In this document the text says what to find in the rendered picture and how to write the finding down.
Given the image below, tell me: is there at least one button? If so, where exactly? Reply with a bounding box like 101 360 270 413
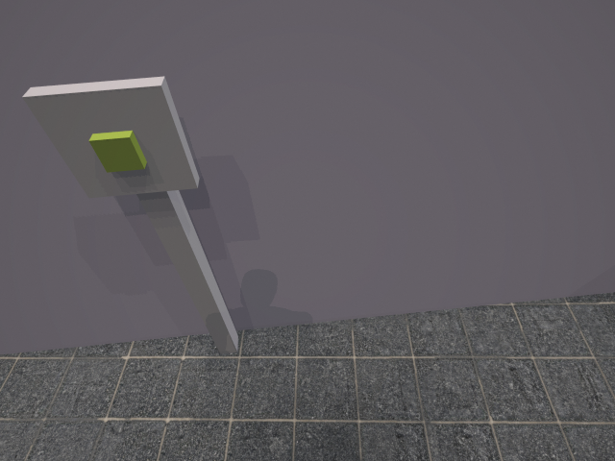
89 131 147 173

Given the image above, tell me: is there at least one panel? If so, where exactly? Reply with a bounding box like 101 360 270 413
22 77 238 354

